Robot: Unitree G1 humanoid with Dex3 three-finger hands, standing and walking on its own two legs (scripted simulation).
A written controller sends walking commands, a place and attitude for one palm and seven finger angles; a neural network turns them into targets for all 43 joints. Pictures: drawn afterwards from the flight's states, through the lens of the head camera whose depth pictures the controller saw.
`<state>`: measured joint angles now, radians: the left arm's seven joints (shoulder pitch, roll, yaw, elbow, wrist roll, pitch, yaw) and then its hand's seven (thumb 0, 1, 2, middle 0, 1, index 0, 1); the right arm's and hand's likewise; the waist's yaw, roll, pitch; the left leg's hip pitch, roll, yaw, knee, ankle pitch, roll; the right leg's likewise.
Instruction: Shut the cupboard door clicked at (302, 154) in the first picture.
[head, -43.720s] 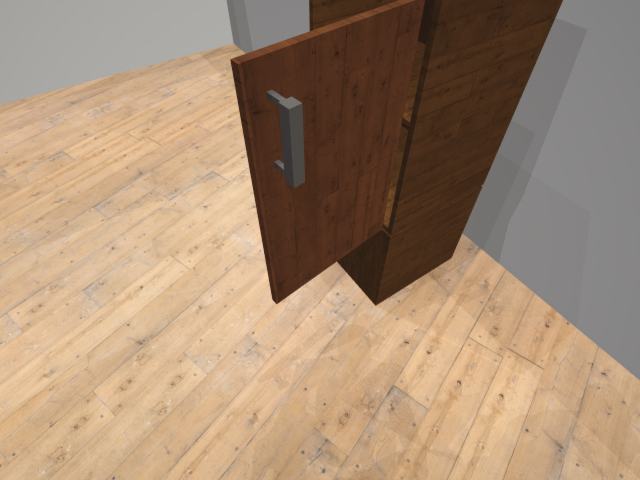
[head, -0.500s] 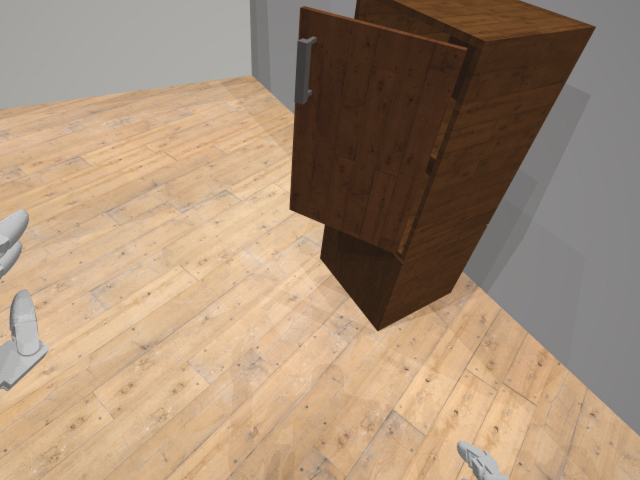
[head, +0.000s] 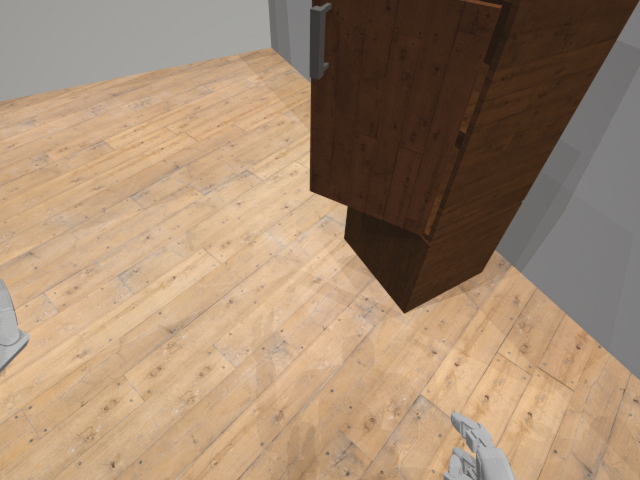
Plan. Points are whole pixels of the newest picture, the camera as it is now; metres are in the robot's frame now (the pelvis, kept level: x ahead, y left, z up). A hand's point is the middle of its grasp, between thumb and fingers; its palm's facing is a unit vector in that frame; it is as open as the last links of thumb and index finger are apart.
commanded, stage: stop stepping back and stand still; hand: left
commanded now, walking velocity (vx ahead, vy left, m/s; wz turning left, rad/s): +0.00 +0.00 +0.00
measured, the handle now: (321, 41) +0.94 +0.03 +0.13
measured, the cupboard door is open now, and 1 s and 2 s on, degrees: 31 31 31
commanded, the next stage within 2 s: let the arm hang, fingers relaxed in 0.28 s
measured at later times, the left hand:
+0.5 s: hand (98, 387) +0.22 +0.27 +0.02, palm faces +0.18 -0.87 -0.46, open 7.4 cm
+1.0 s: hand out of the picture -0.10 +0.19 -0.17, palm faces +0.08 -0.97 -0.21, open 7.3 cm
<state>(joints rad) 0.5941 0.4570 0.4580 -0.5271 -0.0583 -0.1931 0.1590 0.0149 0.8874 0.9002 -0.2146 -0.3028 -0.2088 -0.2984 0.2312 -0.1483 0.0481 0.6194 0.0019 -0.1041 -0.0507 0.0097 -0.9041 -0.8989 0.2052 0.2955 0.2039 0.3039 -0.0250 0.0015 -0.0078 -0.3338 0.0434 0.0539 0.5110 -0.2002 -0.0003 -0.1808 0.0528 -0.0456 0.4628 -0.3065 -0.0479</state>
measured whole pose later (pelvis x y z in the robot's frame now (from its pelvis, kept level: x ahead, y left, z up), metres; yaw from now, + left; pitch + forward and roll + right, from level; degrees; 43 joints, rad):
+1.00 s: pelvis -0.01 +0.02 +0.01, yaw +2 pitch -2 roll -1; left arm 0.40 0.17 0.01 1.17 0.00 0.02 0.03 0.01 0.92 0.90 -0.20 -0.30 -0.20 -0.30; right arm 0.32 -0.15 0.01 1.12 -0.01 0.03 -0.03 0.00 -0.91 -0.90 0.20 0.29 0.20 0.30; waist 0.00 0.02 0.05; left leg -0.26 0.00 0.04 0.43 -0.14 0.03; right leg -0.10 0.01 -0.07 0.40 -0.27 -0.02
